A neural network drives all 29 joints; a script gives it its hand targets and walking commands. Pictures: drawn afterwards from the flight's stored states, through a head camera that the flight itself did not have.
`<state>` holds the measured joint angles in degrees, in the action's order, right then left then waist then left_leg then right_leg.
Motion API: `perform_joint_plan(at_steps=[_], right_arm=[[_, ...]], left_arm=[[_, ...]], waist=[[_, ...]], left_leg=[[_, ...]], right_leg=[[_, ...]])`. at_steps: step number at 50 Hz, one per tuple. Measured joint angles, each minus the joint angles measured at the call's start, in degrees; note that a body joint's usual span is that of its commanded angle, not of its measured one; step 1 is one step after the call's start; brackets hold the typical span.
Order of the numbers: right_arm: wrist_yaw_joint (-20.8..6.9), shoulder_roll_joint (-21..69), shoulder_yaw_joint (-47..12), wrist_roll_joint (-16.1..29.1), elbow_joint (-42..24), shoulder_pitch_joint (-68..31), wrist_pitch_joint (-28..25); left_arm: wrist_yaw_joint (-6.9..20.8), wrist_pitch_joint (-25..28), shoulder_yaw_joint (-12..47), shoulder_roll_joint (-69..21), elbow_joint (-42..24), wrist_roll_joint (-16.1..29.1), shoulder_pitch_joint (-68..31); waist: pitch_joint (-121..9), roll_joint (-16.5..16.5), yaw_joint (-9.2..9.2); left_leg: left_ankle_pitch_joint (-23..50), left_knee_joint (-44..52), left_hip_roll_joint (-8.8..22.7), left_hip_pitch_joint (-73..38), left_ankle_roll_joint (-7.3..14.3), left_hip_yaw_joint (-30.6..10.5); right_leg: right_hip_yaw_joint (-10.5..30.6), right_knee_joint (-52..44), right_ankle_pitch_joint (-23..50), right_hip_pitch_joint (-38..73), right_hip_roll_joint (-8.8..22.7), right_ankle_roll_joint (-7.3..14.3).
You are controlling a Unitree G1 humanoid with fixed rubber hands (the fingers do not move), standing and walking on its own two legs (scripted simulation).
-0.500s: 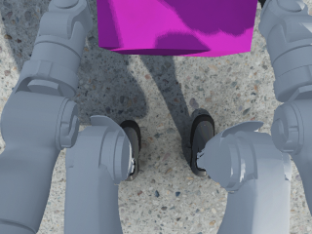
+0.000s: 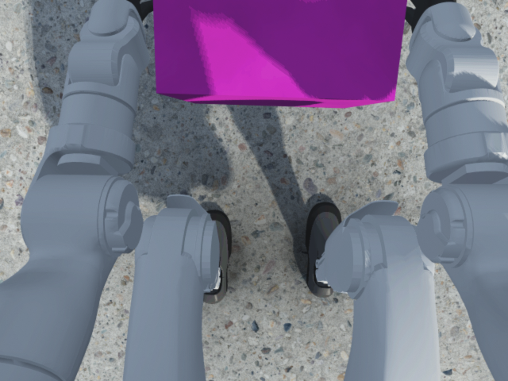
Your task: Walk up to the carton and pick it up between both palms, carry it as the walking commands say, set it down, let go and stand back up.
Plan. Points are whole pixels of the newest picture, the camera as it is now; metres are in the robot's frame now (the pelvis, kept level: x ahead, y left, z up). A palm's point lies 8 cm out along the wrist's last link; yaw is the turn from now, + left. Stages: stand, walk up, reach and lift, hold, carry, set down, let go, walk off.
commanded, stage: reach and lift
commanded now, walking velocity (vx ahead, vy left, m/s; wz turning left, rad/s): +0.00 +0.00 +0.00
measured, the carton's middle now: out of the picture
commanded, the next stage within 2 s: none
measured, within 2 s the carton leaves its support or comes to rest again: neither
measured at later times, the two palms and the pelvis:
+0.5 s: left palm out of the picture +0.54 +0.17 -0.05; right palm out of the picture +0.53 -0.18 -0.05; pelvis +0.00 +0.00 +0.05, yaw +0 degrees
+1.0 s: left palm out of the picture +0.52 +0.17 +0.03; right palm out of the picture +0.51 -0.18 +0.02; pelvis +0.00 +0.00 +0.11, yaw +0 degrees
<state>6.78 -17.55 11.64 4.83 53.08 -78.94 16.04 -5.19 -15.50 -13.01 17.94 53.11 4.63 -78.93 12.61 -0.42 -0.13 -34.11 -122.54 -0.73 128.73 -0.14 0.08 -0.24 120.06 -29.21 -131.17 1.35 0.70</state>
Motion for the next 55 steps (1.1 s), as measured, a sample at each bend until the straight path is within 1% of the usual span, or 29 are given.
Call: perform_joint_plan(at_steps=[6, 14, 20, 29, 37, 55], right_arm=[[-0.42, 1.2, 2.16, -1.15, -3.58, 2.85, 1.54], [-2.1, 3.88, 7.26, -5.73, -6.16, 6.2, 2.88], [-2.96, 5.69, 9.68, -8.29, -8.64, 8.29, 3.91], [-3.52, 7.76, 11.45, -10.3, -12.2, 10.4, 5.69], [-3.89, 9.72, 12.78, -11.99, -14.59, 12.78, 7.13], [-4.97, 12.51, 14.65, -14.75, -16.7, 18.08, 8.56]], left_arm=[[0.0, -1.51, -0.9, -1.31, -3.17, -1.17, 2.32], [1.1, -2.75, -5.16, -4.44, -5.18, -6.0, 5.0], [1.87, -3.76, -7.41, -6.16, -7.48, -8.25, 7.02], [2.82, -5.42, -9.21, -7.53, -10.77, -9.75, 9.31], [3.64, -6.6, -10.27, -8.56, -12.4, -10.87, 11.56], [4.52, -8.04, -11.56, -11.14, -13.95, -13.4, 16.41]], waist=[[-3.02, 0.28, -0.34], [-8.57, 0.54, -0.68], [-11.36, 0.56, -0.62], [-14.06, 0.52, -0.39], [-16.58, 0.47, -0.28], [-20.96, 0.53, -0.31]], left_leg=[[-0.15, 1.39, -0.12, -0.36, 0.22, 0.03], [0.76, 5.81, -0.27, -1.33, 0.4, 0.3], [1.96, 9.37, -0.33, -2.05, 0.26, 0.23], [3.38, 13.57, -0.28, -3.41, -0.12, -0.08], [4.18, 17.02, -0.33, -5.57, -0.39, -0.36], [5.49, 24.63, -0.45, -12.61, -0.16, -0.53]], right_leg=[[0.18, -1.47, -0.24, 0.56, -0.15, -0.43], [0.65, -5.71, 0.39, 1.62, -0.39, -0.81], [0.7, -9.16, 1.42, 2.39, -0.53, -0.8], [0.48, -13.24, 2.73, 3.73, -0.71, -0.52], [0.28, -16.54, 3.36, 5.89, -0.74, -0.29], [0.27, -24.2, 4.43, 13.24, -0.81, -0.54]])
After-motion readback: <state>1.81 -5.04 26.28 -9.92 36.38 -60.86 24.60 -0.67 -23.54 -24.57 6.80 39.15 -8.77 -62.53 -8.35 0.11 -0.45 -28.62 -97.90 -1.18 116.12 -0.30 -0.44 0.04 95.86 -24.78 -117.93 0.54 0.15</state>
